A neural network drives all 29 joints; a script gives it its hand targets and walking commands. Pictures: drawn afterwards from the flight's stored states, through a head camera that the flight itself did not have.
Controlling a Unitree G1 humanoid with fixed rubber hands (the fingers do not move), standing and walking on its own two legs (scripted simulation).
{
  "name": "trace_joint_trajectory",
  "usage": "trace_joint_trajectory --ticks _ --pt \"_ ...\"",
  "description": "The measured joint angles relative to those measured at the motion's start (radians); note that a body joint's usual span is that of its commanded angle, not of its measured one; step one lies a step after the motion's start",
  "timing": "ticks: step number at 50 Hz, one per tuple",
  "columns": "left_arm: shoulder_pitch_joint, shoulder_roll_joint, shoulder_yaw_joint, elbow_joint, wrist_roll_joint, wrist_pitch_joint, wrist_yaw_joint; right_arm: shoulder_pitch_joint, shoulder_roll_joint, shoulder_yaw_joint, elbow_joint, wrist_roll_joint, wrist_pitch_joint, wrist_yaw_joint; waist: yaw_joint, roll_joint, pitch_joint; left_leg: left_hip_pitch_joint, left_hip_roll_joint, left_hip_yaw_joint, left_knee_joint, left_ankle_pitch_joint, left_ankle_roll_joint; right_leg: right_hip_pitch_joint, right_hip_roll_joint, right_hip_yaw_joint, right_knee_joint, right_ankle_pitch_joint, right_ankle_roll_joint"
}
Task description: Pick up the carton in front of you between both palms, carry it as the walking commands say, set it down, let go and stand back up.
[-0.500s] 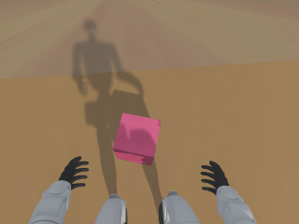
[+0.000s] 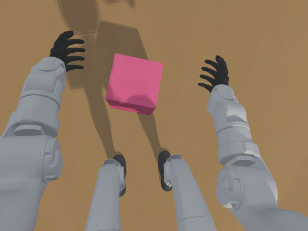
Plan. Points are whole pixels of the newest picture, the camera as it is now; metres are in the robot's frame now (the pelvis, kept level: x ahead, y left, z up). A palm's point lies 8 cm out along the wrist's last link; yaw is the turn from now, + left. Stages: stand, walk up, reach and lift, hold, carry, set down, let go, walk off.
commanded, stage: reach and lift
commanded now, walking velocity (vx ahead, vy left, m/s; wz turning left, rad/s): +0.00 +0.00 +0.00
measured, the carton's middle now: (134, 88) +0.55 +0.00 -0.54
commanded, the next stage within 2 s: none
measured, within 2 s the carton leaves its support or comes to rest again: neither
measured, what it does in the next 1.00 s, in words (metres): lowers itself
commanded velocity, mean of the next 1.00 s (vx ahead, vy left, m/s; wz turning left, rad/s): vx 0.00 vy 0.00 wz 0.00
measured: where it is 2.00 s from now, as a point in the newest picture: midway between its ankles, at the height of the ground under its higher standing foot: (143, 180)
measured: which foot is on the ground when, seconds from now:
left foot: down 0.00-1.00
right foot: down 0.00-1.00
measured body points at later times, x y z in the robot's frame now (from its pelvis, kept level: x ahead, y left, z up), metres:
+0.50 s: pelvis +0.04 +0.00 -0.02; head +0.39 +0.02 +0.27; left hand +0.62 +0.17 -0.17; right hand +0.53 -0.20 -0.17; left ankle +0.09 +0.11 -0.63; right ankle +0.09 -0.15 -0.63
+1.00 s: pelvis -0.02 +0.00 -0.24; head +0.36 +0.02 -0.01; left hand +0.60 +0.17 -0.41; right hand +0.52 -0.20 -0.41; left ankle +0.09 +0.11 -0.63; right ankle +0.09 -0.15 -0.63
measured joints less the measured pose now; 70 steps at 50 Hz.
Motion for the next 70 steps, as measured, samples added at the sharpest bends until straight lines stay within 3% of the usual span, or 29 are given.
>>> trace_joint_trajectory --ticks 6,13,21,28,33,39,47,58,70 --pt "-0.170 0.046 0.022 0.074 0.021 -0.056 -0.012 -0.131 -0.004 -0.056 0.014 -0.020 -0.053 0.007 -0.012 0.000 0.007 -0.085 -0.006 -0.001 -0.008 0.008 0.005 -0.082 -0.001 0.005 -0.011 0.008 0.007" --pt "-0.302 0.076 0.069 0.082 0.080 -0.099 -0.035 -0.229 0.004 -0.120 -0.025 -0.066 -0.095 0.034 -0.018 0.002 0.023 -0.150 -0.010 -0.007 -0.030 0.009 0.007 -0.144 0.002 0.007 -0.041 0.011 0.011" --pt "-0.292 0.037 0.145 0.043 0.151 -0.143 -0.047 -0.214 0.039 -0.176 -0.058 -0.131 -0.155 0.074 -0.003 0.006 -0.018 -0.217 -0.016 -0.021 -0.046 0.002 0.001 -0.214 0.017 0.028 -0.059 0.013 0.020" --pt "-0.260 -0.003 0.181 0.058 0.176 -0.182 -0.029 -0.215 0.059 -0.222 -0.006 -0.173 -0.201 0.086 0.013 0.008 -0.065 -0.370 -0.027 -0.043 0.104 -0.064 -0.014 -0.372 0.035 0.040 0.099 -0.049 0.027" --pt "-0.271 0.017 0.135 0.070 0.129 -0.199 0.000 -0.255 0.040 -0.194 0.033 -0.136 -0.214 0.069 0.017 -0.004 -0.049 -0.525 -0.032 -0.052 0.302 -0.128 -0.026 -0.525 0.052 0.042 0.297 -0.128 0.024" --pt "-0.348 0.112 -0.011 0.083 -0.003 -0.193 0.034 -0.342 -0.023 -0.086 0.075 -0.013 -0.199 0.025 0.011 -0.022 0.044 -0.693 -0.038 -0.065 0.569 -0.190 -0.038 -0.690 0.067 0.029 0.561 -0.192 0.023" --pt "-0.511 0.201 -0.159 0.163 -0.118 -0.165 0.038 -0.489 -0.093 -0.009 0.160 0.094 -0.168 -0.003 0.005 -0.039 0.200 -0.836 -0.043 -0.068 0.849 -0.221 -0.040 -0.825 0.079 0.020 0.830 -0.222 0.039" --pt "-0.633 0.234 -0.230 0.264 -0.174 -0.182 0.039 -0.652 -0.125 0.010 0.317 0.110 -0.203 0.011 0.016 -0.048 0.405 -0.885 -0.019 -0.045 1.041 -0.245 -0.014 -0.872 0.093 0.028 1.012 -0.236 0.066" --pt "-0.654 0.212 -0.286 0.258 -0.221 -0.210 0.057 -0.673 -0.156 0.046 0.349 0.146 -0.238 0.014 0.025 -0.055 0.456 -0.872 -0.004 -0.043 1.140 -0.309 -0.010 -0.863 0.078 0.014 1.111 -0.294 0.054"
